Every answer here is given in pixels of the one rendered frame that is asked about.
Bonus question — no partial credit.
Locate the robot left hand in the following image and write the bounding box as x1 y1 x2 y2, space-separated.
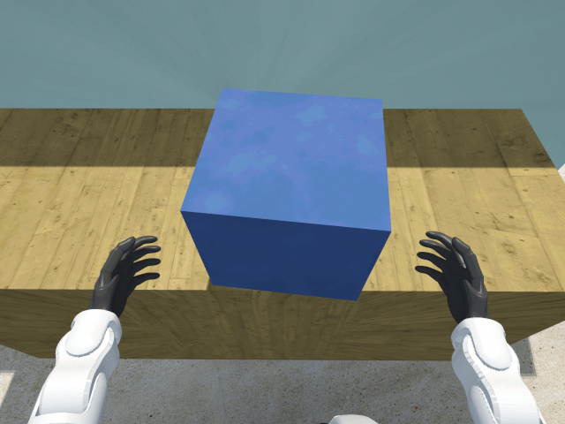
87 236 161 318

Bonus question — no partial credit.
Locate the carton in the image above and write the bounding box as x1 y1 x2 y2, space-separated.
180 88 391 301

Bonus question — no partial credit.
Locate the robot right hand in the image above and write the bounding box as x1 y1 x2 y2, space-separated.
415 231 490 324

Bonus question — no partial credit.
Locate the pedestal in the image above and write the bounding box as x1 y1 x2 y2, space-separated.
0 109 565 361

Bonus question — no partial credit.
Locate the robot right forearm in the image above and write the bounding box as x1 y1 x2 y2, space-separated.
451 317 546 424

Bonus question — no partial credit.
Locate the robot left forearm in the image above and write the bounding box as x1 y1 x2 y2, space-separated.
27 309 122 424

